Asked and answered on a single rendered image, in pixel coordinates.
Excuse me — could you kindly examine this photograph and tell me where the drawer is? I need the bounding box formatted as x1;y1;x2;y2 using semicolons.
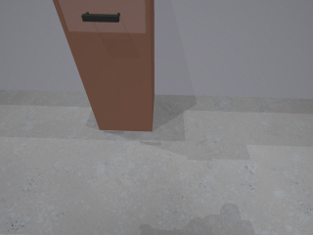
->
58;0;147;33

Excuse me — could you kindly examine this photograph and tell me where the cabinet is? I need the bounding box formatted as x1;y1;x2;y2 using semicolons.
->
53;0;155;132

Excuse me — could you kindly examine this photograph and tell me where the handle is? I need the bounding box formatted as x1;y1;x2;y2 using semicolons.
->
81;12;120;23

